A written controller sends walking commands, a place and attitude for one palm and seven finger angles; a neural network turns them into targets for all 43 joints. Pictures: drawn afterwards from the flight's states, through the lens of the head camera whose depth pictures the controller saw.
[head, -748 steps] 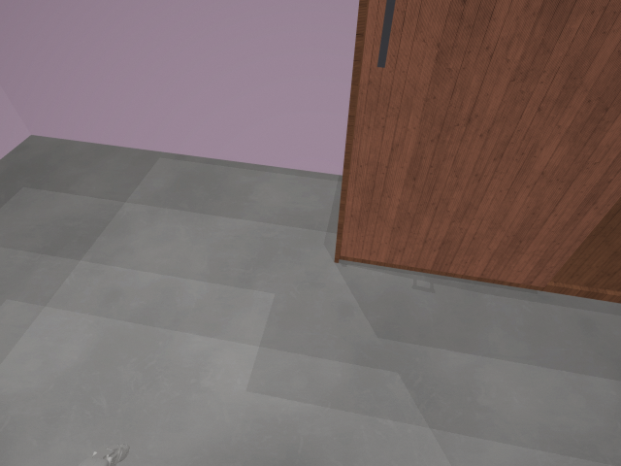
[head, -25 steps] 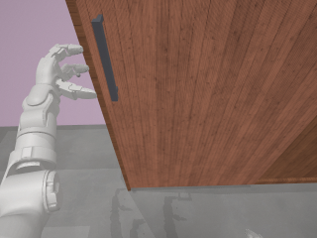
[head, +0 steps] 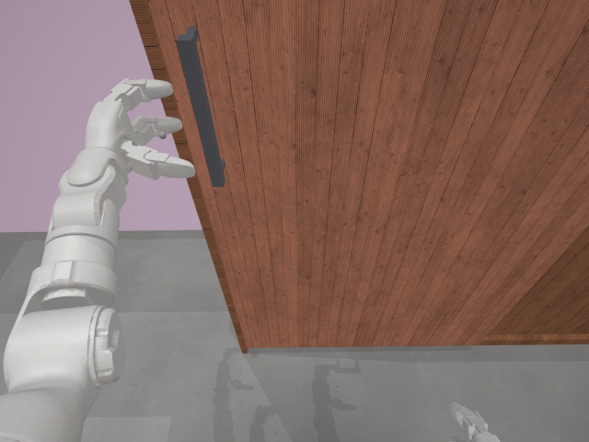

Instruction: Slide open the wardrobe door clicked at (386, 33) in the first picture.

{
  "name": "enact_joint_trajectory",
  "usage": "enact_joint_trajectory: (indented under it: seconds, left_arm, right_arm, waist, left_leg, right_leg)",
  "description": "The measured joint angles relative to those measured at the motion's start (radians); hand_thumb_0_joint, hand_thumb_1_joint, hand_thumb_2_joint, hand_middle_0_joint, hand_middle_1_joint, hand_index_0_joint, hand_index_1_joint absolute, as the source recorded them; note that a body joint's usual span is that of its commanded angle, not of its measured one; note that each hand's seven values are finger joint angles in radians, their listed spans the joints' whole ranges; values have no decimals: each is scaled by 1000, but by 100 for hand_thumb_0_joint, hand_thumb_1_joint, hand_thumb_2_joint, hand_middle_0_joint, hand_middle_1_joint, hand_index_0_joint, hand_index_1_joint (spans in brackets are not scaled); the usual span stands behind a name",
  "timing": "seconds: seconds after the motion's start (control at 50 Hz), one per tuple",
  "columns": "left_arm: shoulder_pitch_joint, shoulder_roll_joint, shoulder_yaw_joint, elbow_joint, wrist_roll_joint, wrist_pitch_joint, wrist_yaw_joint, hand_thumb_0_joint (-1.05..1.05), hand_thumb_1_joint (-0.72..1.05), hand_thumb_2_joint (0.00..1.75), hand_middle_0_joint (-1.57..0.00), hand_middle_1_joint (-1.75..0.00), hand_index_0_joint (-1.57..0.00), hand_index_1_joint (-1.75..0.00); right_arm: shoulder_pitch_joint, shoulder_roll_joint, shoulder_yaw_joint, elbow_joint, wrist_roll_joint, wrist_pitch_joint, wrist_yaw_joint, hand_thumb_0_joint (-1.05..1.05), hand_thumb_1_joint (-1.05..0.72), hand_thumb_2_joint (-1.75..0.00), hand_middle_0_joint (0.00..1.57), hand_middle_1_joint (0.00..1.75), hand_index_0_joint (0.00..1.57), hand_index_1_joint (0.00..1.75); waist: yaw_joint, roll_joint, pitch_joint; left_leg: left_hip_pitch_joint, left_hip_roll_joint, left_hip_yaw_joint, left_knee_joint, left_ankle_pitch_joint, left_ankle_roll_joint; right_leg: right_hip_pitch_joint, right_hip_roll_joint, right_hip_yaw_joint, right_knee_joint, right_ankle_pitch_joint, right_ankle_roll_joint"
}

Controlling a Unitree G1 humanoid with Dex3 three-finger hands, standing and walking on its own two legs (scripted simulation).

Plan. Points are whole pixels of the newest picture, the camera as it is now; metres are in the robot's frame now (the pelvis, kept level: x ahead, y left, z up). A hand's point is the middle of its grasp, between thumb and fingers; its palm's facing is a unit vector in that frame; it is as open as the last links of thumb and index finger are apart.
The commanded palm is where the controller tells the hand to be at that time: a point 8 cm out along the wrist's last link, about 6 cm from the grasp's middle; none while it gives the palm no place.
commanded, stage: move the hooked fingers beside the handle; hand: left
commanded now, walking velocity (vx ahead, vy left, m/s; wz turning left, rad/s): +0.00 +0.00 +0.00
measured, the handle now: (207, 116) +0.51 +0.15 +0.19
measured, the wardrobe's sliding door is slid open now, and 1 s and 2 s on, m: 0.00 0.00 0.00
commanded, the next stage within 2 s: feel for the door with the fingertips in 0.06 s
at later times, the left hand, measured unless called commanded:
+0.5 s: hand (187, 141) +0.44 +0.16 +0.20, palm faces +0.05 -1.00 +0.00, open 13.9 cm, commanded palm +0.42 +0.20 +0.20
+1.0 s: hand (199, 131) +0.47 +0.15 +0.20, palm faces +0.04 -1.00 -0.01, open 13.9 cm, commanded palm +0.44 +0.20 +0.20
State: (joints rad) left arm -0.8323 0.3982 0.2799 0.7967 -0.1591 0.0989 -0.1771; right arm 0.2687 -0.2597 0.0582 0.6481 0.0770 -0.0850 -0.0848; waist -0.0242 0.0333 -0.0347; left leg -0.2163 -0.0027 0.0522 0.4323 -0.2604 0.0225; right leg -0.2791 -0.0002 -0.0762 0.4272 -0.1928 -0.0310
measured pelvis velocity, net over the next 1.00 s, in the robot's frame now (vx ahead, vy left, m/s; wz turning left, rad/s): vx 0.00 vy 0.00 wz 0.00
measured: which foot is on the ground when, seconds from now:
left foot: down 0.00-1.00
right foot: down 0.00-1.00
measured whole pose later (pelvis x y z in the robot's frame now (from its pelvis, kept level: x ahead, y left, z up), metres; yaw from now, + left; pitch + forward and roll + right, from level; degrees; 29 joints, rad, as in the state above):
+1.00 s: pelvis +0.00 +0.00 +0.00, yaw +0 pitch +3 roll +0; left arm -0.91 0.33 0.25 0.88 -0.14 0.05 -0.09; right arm 0.31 -0.27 0.04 0.69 0.06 -0.07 -0.07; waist -0.04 0.04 -0.03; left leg -0.24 0.00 0.05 0.44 -0.26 0.02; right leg -0.31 0.00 -0.08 0.44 -0.20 -0.04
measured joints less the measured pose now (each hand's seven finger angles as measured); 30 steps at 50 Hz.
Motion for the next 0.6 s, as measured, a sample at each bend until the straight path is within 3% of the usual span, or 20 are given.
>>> enact_joint_trajectory:
  seconds: [0.18, 0.34, 0.48, 0.6]
  left_arm:
    - [46, -5, 9, -21, -7, -12, -11, -2, -50, 30, -30, -120, -30, -120]
    - [65, -57, -24, -117, -26, -7, 5, -2, -50, 30, -29, -120, -30, -120]
    - [40, -88, -32, -93, -9, 53, 69, -2, -50, 30, -29, -120, -31, -120]
    - [46, -106, -52, -104, 6, 34, 102, -2, -50, 30, -29, -120, -28, -120]
  right_arm:
    - [33, -10, -10, 5, 1, 11, 4, 1, -90, -90, 20, 30, 20, 30]
    - [40, -16, -24, 27, 0, 8, 8, 1, -90, -90, 20, 30, 20, 30]
    - [7, -7, -18, 18, -3, 21, 15, 1, -90, -90, 20, 30, 20, 30]
    - [-3, 8, -14, 10, -7, 17, 14, 1, -90, -90, 20, 30, 20, 30]
  waist:
    - [0, 0, 4]
    - [7, 4, -3]
    - [4, 9, -4]
    - [11, 4, 5]
  left_leg:
    - [-5, 4, 1, 11, -10, -2]
    - [10, 3, -1, 7, -13, -2]
    - [7, 0, -2, 5, -8, -1]
    - [8, 1, -3, 3, -4, -4]
  right_leg:
    - [-6, 3, 1, 11, -9, -2]
    - [10, 3, 0, 5, -12, -1]
    - [4, 0, 0, 11, -12, 0]
    - [6, 1, -2, 9, -8, -3]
